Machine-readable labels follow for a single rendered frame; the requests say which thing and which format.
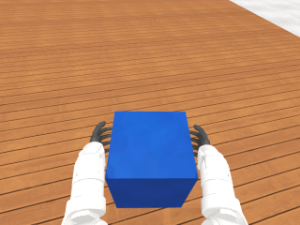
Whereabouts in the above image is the carton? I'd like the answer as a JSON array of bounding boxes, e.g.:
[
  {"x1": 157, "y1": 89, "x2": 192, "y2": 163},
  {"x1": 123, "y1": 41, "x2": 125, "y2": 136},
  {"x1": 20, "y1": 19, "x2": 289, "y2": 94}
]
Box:
[{"x1": 105, "y1": 111, "x2": 199, "y2": 208}]

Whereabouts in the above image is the left robot forearm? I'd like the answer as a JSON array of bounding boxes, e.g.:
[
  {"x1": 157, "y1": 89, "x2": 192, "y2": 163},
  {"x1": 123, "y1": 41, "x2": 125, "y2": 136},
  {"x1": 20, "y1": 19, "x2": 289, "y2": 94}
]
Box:
[{"x1": 61, "y1": 142, "x2": 106, "y2": 225}]

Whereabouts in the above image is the right robot hand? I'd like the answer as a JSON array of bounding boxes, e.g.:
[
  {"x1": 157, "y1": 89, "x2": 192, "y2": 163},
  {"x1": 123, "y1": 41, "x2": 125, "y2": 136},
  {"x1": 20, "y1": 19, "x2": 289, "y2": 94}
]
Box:
[{"x1": 189, "y1": 125, "x2": 211, "y2": 158}]

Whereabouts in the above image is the right robot forearm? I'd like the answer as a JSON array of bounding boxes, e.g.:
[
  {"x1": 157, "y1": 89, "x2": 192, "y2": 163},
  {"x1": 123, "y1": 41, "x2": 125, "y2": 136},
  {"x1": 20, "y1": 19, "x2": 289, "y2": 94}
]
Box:
[{"x1": 197, "y1": 144, "x2": 248, "y2": 225}]

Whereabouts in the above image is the left robot hand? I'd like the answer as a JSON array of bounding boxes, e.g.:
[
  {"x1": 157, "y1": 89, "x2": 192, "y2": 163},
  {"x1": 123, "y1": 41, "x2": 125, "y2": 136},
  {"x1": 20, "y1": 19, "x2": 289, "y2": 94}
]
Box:
[{"x1": 90, "y1": 121, "x2": 113, "y2": 153}]

